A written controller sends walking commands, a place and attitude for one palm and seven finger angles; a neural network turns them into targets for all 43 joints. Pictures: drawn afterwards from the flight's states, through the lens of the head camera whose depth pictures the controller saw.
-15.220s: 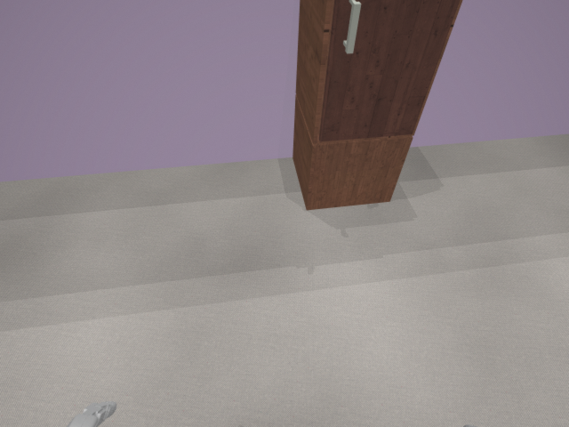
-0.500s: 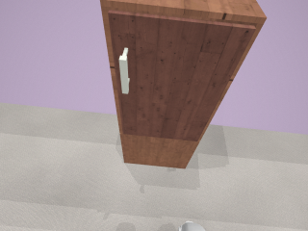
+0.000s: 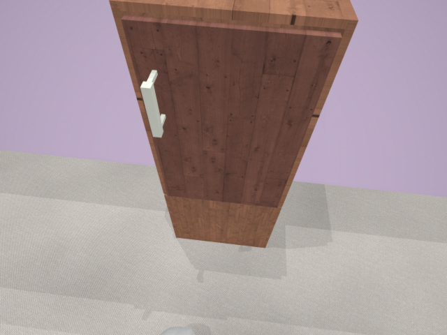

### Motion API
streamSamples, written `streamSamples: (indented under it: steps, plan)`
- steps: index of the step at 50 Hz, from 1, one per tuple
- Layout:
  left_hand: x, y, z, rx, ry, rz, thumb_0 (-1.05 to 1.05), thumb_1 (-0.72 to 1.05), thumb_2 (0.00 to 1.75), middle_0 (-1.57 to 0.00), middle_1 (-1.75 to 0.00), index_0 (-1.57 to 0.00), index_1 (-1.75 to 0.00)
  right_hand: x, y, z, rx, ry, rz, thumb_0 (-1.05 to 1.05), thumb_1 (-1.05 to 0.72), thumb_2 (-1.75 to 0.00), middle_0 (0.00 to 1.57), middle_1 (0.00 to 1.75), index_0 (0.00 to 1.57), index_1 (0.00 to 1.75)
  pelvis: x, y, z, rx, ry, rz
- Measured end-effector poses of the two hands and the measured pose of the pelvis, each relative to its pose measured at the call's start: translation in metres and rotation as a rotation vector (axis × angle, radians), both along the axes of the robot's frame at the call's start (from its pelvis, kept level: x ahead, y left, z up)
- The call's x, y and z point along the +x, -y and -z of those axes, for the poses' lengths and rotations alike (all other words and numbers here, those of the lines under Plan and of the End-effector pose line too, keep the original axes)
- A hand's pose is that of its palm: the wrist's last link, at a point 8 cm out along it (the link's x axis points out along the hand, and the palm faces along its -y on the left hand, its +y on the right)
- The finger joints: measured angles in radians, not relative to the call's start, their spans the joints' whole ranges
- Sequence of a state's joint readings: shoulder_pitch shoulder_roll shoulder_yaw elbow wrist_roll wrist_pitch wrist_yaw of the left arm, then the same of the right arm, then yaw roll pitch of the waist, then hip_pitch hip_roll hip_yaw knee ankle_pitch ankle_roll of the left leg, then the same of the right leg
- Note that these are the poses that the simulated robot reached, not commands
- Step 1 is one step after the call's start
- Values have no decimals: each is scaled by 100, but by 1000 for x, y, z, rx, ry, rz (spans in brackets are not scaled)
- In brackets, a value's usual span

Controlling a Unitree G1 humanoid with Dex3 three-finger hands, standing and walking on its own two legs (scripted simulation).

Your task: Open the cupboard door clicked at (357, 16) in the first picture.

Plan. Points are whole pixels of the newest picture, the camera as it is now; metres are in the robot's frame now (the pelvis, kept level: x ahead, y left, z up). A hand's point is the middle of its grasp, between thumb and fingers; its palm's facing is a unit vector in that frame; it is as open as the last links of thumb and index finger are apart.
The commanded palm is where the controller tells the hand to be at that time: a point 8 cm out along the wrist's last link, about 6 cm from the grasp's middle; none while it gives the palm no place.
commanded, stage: come to a stop and stand still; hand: left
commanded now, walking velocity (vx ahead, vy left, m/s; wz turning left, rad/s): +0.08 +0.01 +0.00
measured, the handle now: (155, 105) +0.53 +0.20 +0.09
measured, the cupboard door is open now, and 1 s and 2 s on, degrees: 0 0 0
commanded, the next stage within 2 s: look again from close up in 0.90 s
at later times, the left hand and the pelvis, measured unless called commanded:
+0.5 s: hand out of the picture -0.04 +0.19 -0.17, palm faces +0.02 -0.98 -0.19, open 7.4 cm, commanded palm none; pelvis -0.03 +0.03 +0.00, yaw -1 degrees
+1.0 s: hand out of the picture -0.06 +0.16 -0.17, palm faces +0.02 -0.99 -0.16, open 7.4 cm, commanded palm none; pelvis -0.03 +0.01 +0.01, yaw -1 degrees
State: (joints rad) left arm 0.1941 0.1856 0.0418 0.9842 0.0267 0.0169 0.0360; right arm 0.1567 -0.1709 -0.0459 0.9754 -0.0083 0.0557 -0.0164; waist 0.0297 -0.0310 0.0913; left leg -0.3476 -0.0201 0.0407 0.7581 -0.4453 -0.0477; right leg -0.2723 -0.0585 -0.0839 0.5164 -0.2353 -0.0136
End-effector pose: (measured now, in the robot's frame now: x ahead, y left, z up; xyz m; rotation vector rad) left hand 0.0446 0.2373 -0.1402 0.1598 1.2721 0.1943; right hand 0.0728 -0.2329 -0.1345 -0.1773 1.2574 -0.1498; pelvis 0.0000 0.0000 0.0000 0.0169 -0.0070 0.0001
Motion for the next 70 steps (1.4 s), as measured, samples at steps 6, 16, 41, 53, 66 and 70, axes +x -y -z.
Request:
streamSamples:
  steps: [6,16,41,53,66,70]
  plan:
    - [-33,-28,15,-21,-63,-39,0,91,90,-20,-30,-20,-30,1,-25,-7,-25,73,-29,0,-91,-89,20,30,20,30,-11,-22,6,-13,12,2]
    - [-66,-32,2,-25,-124,-25,0,91,90,-20,-30,-19,-30,-29,-47,-4,8,32,-20,0,-93,-89,20,30,20,30,-23,-35,-3,-2,-21,10]
    - [-99,19,5,-83,-172,8,0,91,90,-20,-30,-20,-30,-151,-35,4,44,-235,84,0,-91,-89,20,30,20,30,-37,-12,-7,-11,9,9]
    - [-102,25,4,-68,-194,12,0,91,90,-20,-30,-19,-30,-130,-42,12,77,-205,65,0,-91,-89,20,30,20,30,-28,-10,-3,-29,-11,7]
    - [-50,0,2,1,-71,29,0,91,90,-20,-30,-19,-30,-80,-27,21,45,-77,36,2,-94,-89,20,30,20,30,-9,-16,5,-8,-1,10]
    - [-37,-2,2,4,-44,43,0,91,90,-20,-30,-19,-30,-68,-21,16,31,-49,29,1,-93,-89,20,30,20,30,-8,-13,4,-4,2,14]
